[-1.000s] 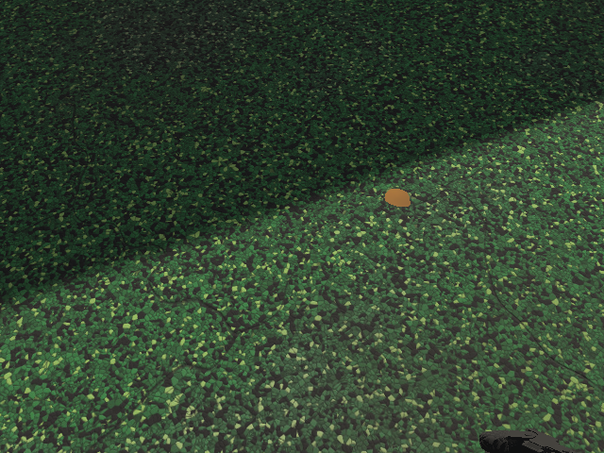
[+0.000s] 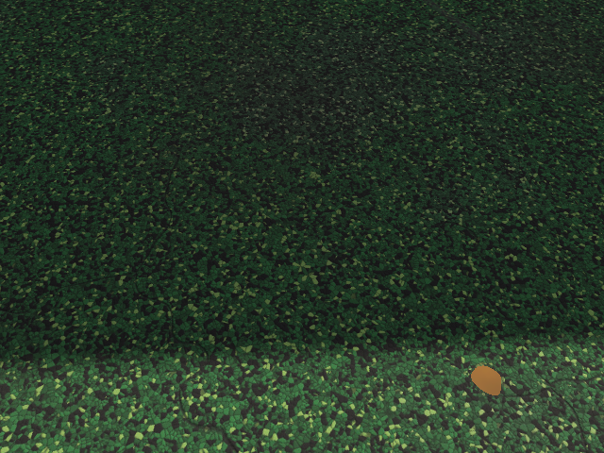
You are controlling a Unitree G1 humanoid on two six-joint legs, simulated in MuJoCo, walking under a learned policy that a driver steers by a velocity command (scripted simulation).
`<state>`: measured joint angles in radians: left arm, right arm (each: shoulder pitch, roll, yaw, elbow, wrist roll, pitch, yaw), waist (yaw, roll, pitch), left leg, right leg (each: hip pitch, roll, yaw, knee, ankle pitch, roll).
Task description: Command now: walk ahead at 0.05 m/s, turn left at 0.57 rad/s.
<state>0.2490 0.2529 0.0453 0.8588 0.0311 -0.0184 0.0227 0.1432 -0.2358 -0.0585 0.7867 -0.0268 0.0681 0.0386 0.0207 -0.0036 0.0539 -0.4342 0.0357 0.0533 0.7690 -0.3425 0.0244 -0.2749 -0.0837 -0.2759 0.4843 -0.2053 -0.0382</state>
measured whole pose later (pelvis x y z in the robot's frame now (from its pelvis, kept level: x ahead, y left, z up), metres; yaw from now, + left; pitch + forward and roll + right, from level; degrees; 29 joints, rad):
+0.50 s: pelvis +0.00 +0.01 +0.00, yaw +17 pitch +1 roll +0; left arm 0.17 0.25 0.04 0.74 0.00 0.04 0.03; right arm 0.23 -0.28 -0.08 0.74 -0.02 0.04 0.01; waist -0.03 0.02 0.04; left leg -0.32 -0.13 -0.15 0.48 -0.16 0.06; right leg -0.34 0.03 0.03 0.68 -0.40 0.00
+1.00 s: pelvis +0.04 +0.04 +0.00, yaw +20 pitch +0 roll +0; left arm 0.38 0.26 0.06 0.88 0.02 -0.01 -0.01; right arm 0.22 -0.24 -0.03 0.82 -0.03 -0.05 0.01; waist 0.02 -0.03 0.00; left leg -0.19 -0.05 0.03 0.44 -0.23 0.07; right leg -0.23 0.00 0.00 0.66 -0.42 -0.07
